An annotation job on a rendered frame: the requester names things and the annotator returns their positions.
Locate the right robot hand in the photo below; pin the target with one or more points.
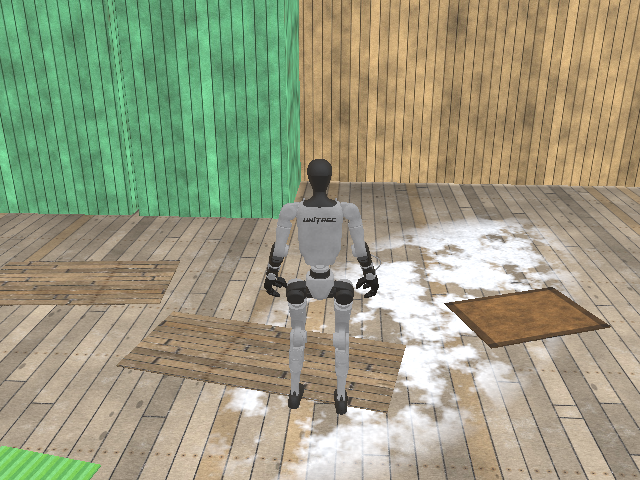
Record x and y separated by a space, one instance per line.
369 283

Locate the robot left thigh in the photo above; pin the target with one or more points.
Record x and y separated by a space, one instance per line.
297 302

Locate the left robot hand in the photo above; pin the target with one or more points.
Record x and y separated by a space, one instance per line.
278 283

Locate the robot left forearm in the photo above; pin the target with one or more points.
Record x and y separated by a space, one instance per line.
273 265

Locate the left robot foot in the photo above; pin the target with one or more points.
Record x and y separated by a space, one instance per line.
294 401

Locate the robot left upper arm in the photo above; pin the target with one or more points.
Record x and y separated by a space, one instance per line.
288 212

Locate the robot right forearm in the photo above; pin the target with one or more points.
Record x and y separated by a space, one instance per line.
366 265

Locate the robot right upper arm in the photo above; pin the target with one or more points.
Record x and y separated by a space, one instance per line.
351 212

